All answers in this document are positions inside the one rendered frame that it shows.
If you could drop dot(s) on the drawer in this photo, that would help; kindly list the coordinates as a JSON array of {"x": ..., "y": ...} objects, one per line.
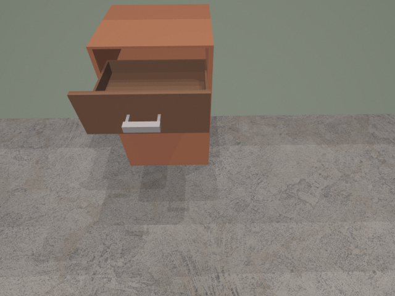
[{"x": 175, "y": 88}]

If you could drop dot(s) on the cabinet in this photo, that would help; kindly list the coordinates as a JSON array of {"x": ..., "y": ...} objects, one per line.
[{"x": 157, "y": 32}]

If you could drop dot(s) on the handle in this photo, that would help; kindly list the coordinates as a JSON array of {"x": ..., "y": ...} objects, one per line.
[{"x": 141, "y": 126}]

